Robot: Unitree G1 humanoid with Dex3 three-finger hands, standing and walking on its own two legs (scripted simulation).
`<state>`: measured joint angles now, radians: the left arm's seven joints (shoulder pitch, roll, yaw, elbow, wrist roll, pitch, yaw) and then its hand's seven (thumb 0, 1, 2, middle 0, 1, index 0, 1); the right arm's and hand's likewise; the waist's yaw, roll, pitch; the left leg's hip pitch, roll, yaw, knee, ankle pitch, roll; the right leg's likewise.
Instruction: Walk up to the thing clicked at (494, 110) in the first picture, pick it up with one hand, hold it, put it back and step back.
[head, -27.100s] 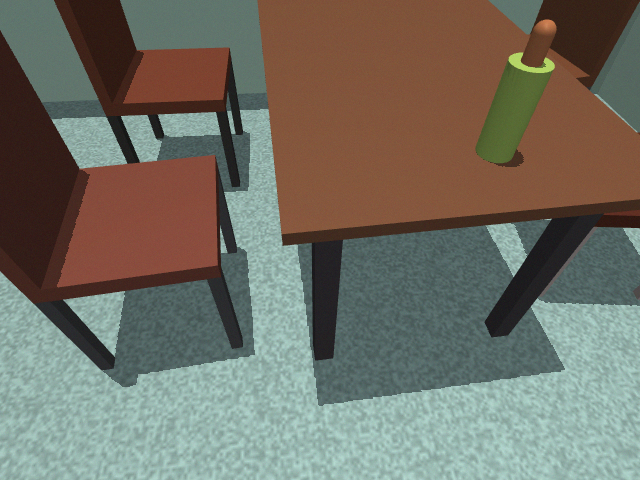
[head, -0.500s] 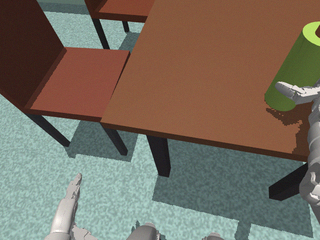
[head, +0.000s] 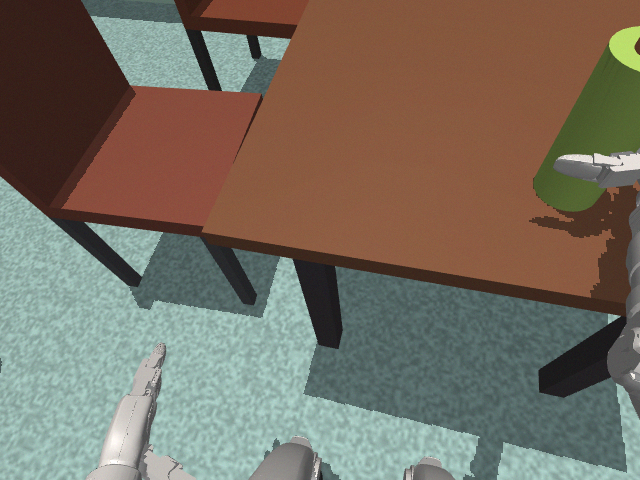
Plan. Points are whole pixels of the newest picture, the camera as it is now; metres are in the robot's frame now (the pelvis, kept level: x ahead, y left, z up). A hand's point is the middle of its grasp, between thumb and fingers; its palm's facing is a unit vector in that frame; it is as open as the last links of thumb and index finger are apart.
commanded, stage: open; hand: right
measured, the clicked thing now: (619, 106) +0.52 -0.22 +0.16
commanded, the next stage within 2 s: withdraw in 0.06 s
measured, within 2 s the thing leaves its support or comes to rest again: neither
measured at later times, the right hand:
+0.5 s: hand out of the picture +0.52 -0.27 +0.17, palm faces +0.28 +0.96 +0.01, open 16.8 cm
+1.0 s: hand out of the picture +0.48 -0.38 +0.19, palm faces +0.48 +0.84 -0.27, open 17.5 cm
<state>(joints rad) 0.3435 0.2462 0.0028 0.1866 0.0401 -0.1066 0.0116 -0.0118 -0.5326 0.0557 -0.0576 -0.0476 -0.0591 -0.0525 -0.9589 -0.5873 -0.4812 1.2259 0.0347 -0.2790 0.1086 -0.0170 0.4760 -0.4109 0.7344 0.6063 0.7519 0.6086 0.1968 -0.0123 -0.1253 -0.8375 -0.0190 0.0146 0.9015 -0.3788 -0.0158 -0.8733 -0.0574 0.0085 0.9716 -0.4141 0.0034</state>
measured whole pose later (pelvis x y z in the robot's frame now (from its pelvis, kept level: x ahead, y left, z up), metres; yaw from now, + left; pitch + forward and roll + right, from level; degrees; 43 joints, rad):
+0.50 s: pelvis +0.01 +0.00 +0.01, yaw +0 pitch +17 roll +3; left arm 0.33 0.26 0.00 0.27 0.01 -0.09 0.04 -0.01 -0.52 0.04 -0.06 -0.05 -0.06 -0.05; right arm -0.97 -0.66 -0.51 1.17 0.04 -0.20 0.13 -0.02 0.48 -0.10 0.16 0.13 0.16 0.13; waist 0.18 -0.02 -0.12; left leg -0.77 -0.02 0.02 0.85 -0.37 -0.01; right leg -0.81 -0.06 0.01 0.92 -0.41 0.01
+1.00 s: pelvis +0.04 +0.00 +0.04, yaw +0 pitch +13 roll +2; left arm 0.35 0.27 0.00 0.38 -0.04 -0.03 -0.02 -0.01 -0.51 0.05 -0.06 -0.05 -0.06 -0.05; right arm -0.82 -0.78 -0.48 1.07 -0.05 -0.02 0.07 -0.02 0.56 -0.04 0.06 0.05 0.07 0.05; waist 0.07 -0.02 -0.11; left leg -0.54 -0.01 0.00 0.64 -0.33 -0.02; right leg -0.57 -0.04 -0.01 0.71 -0.36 0.00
